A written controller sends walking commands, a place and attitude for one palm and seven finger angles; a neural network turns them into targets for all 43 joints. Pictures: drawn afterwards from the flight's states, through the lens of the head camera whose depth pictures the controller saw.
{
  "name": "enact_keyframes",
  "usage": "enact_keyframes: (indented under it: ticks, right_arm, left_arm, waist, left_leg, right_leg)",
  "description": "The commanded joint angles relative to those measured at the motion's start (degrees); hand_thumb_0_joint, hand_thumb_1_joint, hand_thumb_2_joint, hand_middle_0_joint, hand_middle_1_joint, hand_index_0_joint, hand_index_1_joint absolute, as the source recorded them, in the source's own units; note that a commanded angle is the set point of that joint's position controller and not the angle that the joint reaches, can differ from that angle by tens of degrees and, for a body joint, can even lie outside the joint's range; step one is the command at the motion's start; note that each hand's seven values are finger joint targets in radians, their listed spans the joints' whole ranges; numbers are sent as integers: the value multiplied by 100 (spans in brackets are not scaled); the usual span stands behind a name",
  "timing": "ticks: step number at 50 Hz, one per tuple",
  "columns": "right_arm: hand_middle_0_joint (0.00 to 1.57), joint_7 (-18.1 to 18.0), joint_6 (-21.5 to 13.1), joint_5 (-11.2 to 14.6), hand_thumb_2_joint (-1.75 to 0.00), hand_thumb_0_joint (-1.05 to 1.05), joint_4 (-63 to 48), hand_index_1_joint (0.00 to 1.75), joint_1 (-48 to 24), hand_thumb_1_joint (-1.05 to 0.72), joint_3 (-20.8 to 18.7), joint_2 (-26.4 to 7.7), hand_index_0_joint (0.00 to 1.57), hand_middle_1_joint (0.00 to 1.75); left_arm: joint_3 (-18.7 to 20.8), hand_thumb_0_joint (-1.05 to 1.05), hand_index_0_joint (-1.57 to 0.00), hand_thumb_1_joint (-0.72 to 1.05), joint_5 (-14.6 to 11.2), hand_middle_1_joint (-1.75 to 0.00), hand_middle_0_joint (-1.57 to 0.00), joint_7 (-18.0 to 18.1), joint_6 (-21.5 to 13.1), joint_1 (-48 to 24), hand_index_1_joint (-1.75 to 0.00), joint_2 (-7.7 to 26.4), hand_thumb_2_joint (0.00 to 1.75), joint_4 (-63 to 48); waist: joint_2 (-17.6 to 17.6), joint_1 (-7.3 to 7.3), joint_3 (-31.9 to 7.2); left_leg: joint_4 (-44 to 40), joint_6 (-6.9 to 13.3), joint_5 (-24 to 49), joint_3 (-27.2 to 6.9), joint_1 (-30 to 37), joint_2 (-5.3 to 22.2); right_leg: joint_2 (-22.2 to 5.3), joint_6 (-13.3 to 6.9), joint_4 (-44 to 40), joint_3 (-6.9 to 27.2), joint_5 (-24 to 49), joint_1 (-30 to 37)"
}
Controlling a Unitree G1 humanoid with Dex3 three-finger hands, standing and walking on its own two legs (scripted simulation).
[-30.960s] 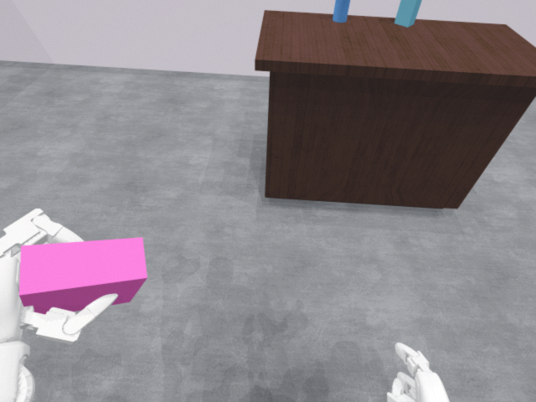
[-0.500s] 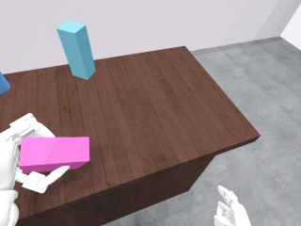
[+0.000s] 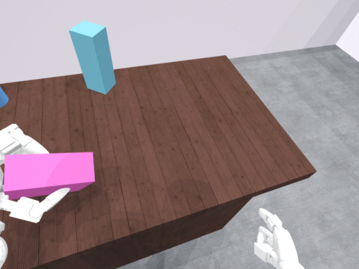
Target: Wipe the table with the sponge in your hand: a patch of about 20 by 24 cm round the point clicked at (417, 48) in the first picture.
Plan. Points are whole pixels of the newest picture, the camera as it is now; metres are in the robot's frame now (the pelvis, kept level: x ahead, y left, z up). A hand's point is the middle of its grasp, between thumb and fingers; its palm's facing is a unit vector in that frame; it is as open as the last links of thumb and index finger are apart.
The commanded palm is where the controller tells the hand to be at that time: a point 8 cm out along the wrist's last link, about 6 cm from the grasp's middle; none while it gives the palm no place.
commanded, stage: look again from close up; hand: left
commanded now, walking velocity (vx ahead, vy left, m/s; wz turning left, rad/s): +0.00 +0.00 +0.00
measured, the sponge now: (61, 175) +0.23 +0.23 +0.13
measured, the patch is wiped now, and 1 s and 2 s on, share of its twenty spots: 0.00 0.00 0.00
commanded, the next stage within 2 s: shuffle to correct the standing spot in 0.34 s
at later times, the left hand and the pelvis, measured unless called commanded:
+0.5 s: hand (38, 182) +0.21 +0.24 +0.16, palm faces +0.38 -0.84 -0.39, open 9.1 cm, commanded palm +0.15 +0.27 +0.17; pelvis -0.01 -0.01 +0.00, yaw +0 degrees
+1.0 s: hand (79, 175) +0.22 +0.19 +0.16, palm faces +0.33 -0.85 -0.42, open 9.1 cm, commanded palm +0.16 +0.22 +0.17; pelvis +0.00 -0.06 +0.00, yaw +0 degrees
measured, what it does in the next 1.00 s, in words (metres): shifts its weight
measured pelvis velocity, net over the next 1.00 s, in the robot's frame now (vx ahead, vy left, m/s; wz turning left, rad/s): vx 0.00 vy -0.06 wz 0.00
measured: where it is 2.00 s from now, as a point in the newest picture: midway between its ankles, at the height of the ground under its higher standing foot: outside the picture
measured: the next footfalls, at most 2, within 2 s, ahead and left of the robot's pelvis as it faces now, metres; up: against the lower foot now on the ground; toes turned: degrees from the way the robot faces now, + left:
none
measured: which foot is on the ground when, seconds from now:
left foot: down 0.00-1.00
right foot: down 0.00-1.00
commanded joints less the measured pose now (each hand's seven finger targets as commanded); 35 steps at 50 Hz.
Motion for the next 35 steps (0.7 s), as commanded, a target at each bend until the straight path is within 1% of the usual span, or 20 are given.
enact_keyframes:
  ticks: [1, 2, 3, 6, 7, 8, 10, 12, 13, 16, 17, 18, 22, 23, 24, 27, 28, 32, 33, 35]
  right_arm:
    - [20, -64, -313, 7, -90, 0, -798, 30, -270, -90, -320, -821, 20, 30]
    - [20, -67, -333, 32, -90, 0, -786, 30, -361, -90, -307, -810, 20, 30]
    - [20, -73, -296, 10, -90, 0, -766, 30, -269, -90, -294, -820, 20, 30]
    - [20, -88, -275, 13, -90, 0, -779, 30, -265, -90, -307, -828, 20, 30]
    - [20, -96, -278, 37, -90, 0, -772, 30, -359, -90, -298, -823, 20, 30]
    - [20, -98, -239, 16, -90, 0, -768, 30, -266, -90, -288, -814, 20, 30]
    - [20, -101, -252, 28, -90, 0, -811, 30, -299, -90, -306, -822, 20, 30]
    - [20, -110, -254, 37, -90, 0, -809, 30, -371, -90, -281, -799, 20, 30]
    - [20, -112, -230, 18, -90, 0, -802, 30, -305, -90, -277, -796, 20, 30]
    - [20, -106, -262, 23, -90, 0, -821, 30, -306, -90, -309, -813, 20, 30]
    - [20, -103, -270, 32, -90, 0, -797, 30, -388, -90, -293, -809, 20, 30]
    - [20, -106, -255, 21, -90, 0, -794, 30, -323, -90, -285, -786, 20, 30]
    - [20, -99, -288, 41, -90, 0, -763, 30, -368, -90, -306, -812, 20, 30]
    - [20, -95, -260, 24, -90, 0, -744, 30, -286, -90, -292, -801, 20, 30]
    - [20, -100, -251, 36, -90, 0, -781, 30, -299, -90, -319, -798, 20, 30]
    - [20, -79, -236, 65, -90, 0, -771, 30, -359, -90, -328, -803, 20, 30]
    - [20, -78, -201, 52, -90, 0, -780, 30, -301, -90, -331, -794, 20, 30]
    - [20, -21, -204, 83, -90, 0, -838, 30, -370, -90, -358, -760, 20, 30]
    - [20, -10, -177, 57, -90, 0, -842, 30, -274, -90, -359, -766, 20, 30]
    - [20, 17, -175, 60, -90, 0, -872, 30, -270, -90, -407, -779, 20, 30]
  left_arm:
    - [391, 0, -120, 10, -49, -160, -120, 148, -382, -445, -160, 742, 130, -1407]
    - [397, 0, -120, 10, -19, -160, -120, 164, -348, -417, -160, 709, 130, -1284]
    - [206, 0, -120, 10, -20, -160, -120, 142, -344, -472, -160, 552, 130, -1178]
    - [322, 0, -120, 10, 0, -160, -120, 176, -306, -622, -160, 691, 130, -1053]
    - [398, 0, -120, 10, 29, -160, -120, 195, -283, -589, -160, 739, 130, -975]
    - [244, 0, -120, 10, 18, -160, -120, 171, -290, -613, -160, 572, 130, -909]
    - [298, 0, -120, 10, 22, -160, -120, 172, -293, -723, -160, 671, 130, -1023]
    - [475, 0, -120, 10, 34, -160, -120, 201, -278, -598, -160, 822, 130, -969]
    - [340, 0, -120, 10, 13, -160, -120, 173, -286, -560, -160, 651, 130, -910]
    - [388, 0, -120, 10, 10, -160, -120, 173, -312, -579, -160, 736, 130, -1136]
    - [537, 0, -120, 10, 25, -160, -120, 199, -301, -507, -160, 866, 130, -1154]
    - [346, 0, -120, 10, 9, -160, -120, 169, -309, -449, -160, 652, 130, -1067]
    - [516, 0, -120, 10, 10, -160, -120, 200, -297, -352, -160, 820, 130, -1141]
    - [338, 0, -120, 10, -14, -160, -120, 165, -303, -403, -160, 638, 130, -1076]
    - [446, 0, -120, 10, -27, -160, -120, 174, -292, -429, -160, 771, 130, -1120]
    - [532, 0, -120, 10, -42, -160, -120, 167, -248, -512, -160, 826, 130, -1102]
    - [389, 0, -120, 10, -68, -160, -120, 136, -250, -532, -160, 684, 130, -1042]
    - [512, 0, -120, 10, -81, -160, -120, 133, -219, -481, -160, 808, 130, -1155]
    - [340, 0, -120, 10, -108, -160, -120, 100, -220, -498, -160, 630, 130, -1179]
    - [445, 0, -120, 10, -112, -160, -120, 105, -224, -518, -160, 762, 130, -1333]
  waist:
    - [852, -34, -1343]
    - [823, -36, -1272]
    - [865, -47, -1153]
    - [695, -49, -976]
    - [768, -45, -906]
    - [709, -52, -876]
    - [744, -57, -833]
    - [608, -32, -835]
    - [546, -41, -873]
    - [577, -50, -923]
    - [682, -35, -987]
    - [673, -49, -959]
    - [646, -46, -1041]
    - [691, -68, -976]
    - [687, -61, -945]
    - [698, -74, -905]
    - [767, -80, -855]
    - [841, -70, -959]
    - [867, -88, -969]
    - [842, -82, -1025]
  left_leg:
    - [-515, -199, 1257, -529, 682, 646]
    - [-595, -208, 1001, -482, 710, 636]
    - [-695, -194, 643, -523, 548, 657]
    - [-844, -179, 27, -621, 256, 660]
    - [-887, -175, -155, -575, 249, 624]
    - [-907, -162, -295, -602, 177, 624]
    - [-962, -157, -524, -634, 116, 621]
    - [-978, -143, -662, -628, 75, 596]
    - [-962, -129, -711, -634, 73, 598]
    - [-892, -128, -610, -638, 125, 567]
    - [-887, -143, -571, -577, 156, 550]
    - [-865, -126, -589, -581, 156, 557]
    - [-761, -154, -137, -567, 306, 526]
    - [-851, -170, -204, -626, 286, 562]
    - [-898, -166, -209, -676, 269, 625]
    - [-1046, -202, -194, -739, 269, 725]
    - [-1117, -178, -306, -794, 207, 796]
    - [-989, -148, -136, -729, 334, 912]
    - [-969, -144, -105, -766, 287, 918]
    - [-818, -145, 118, -756, 346, 958]
  right_leg:
    - [-206, -291, -19, 29, 1154, 319]
    - [-163, -287, -28, 49, 1012, 218]
    - [-169, -282, -71, -9, 802, 197]
    - [-173, -286, -143, 28, 587, 284]
    - [-141, -284, -179, 71, 460, 189]
    - [-144, -289, -214, 10, 383, 207]
    - [-156, -301, -233, 60, 275, 223]
    - [-125, -283, -297, 51, 179, 232]
    - [-138, -288, -319, 21, 152, 249]
    - [-176, -314, -326, 85, 241, 274]
    - [-146, -300, -325, 81, 249, 278]
    - [-171, -308, -350, 60, 228, 250]
    - [-184, -317, -302, 96, 534, 257]
    - [-146, -308, -296, 29, 403, 199]
    - [-131, -291, -264, 18, 404, 234]
    - [-17, -247, -122, -50, 309, 187]
    - [1, -232, -84, -108, 235, 180]
    - [-18, -230, -32, -81, 333, 166]
    - [-9, -231, -36, -124, 363, 198]
    - [-56, -246, -58, -75, 489, 219]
